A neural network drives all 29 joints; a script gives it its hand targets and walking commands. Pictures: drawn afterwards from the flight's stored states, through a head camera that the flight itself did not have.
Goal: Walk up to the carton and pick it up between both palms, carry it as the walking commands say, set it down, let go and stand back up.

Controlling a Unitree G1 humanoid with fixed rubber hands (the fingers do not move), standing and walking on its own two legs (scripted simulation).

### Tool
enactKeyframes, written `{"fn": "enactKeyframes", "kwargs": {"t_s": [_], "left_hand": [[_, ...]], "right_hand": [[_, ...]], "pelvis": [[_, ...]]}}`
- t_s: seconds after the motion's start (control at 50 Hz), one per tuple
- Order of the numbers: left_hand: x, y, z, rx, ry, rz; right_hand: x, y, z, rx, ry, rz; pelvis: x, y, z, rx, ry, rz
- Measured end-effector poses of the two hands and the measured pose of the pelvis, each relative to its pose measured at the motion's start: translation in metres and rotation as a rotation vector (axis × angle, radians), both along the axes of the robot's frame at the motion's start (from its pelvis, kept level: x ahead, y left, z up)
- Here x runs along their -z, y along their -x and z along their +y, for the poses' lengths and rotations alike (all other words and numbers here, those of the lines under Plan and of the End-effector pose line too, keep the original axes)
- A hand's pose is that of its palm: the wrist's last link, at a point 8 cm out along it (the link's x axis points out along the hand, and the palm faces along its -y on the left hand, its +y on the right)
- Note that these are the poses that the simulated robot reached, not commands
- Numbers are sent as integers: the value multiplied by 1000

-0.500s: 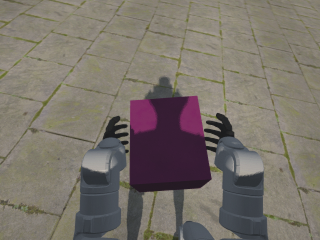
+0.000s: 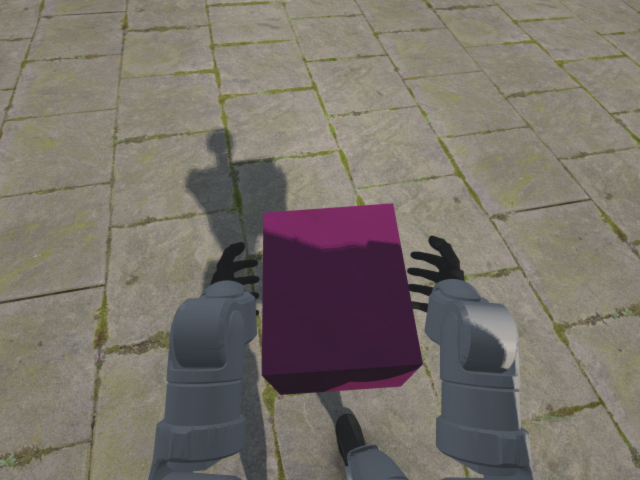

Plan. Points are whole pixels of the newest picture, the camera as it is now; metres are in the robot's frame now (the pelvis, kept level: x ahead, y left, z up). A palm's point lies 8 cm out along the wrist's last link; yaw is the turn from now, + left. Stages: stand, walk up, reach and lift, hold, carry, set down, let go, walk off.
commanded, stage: carry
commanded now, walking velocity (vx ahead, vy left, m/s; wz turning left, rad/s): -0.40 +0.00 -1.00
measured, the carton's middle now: (334, 302) +0.35 +0.00 -0.04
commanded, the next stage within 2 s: none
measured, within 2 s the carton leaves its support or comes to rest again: neither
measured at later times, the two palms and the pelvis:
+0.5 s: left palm (363, 418) +0.18 -0.03 +0.06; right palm out of the picture +0.06 -0.25 +0.06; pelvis -0.15 +0.02 -0.01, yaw -32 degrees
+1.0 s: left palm out of the picture +0.06 -0.04 +0.08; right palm out of the picture -0.16 -0.18 +0.12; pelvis -0.22 +0.15 +0.03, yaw -60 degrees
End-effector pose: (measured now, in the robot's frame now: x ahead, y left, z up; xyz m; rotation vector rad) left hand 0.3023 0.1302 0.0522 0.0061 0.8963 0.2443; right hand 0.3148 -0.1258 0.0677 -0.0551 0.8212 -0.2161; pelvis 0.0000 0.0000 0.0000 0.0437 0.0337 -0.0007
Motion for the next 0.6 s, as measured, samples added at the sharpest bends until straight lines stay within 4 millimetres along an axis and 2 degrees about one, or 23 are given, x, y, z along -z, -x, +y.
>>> {"fn": "enactKeyframes", "kwargs": {"t_s": [0.06,0.14,0.22,0.28,0.36,0.44,0.52,0.6], "left_hand": [[-5,15,-5,55,27,4],[-18,24,-19,131,54,-10],[-26,31,-50,245,79,-33],[-31,41,-80,343,81,-42],[-30,65,-118,446,53,-50],[-17,95,-145,484,4,-72],[-1,130,-159,558,-53,-4],[1,155,-168,630,-79,26]], "right_hand": [[-13,28,-5,52,20,6],[-34,58,-17,131,50,-6],[-49,95,-43,249,76,-24],[-50,130,-67,350,74,-26],[-39,179,-96,452,45,-31],[-13,219,-119,498,8,-51],[13,270,-125,573,-51,18],[20,310,-124,644,-77,48]], "pelvis": [[-10,19,8,56,48,-22],[-21,36,15,137,129,-18],[-24,53,20,257,153,-1],[-24,69,22,351,150,2],[-16,94,20,451,118,0],[8,121,11,496,57,0],[3,152,24,570,42,-24],[-2,173,39,638,7,-10]]}}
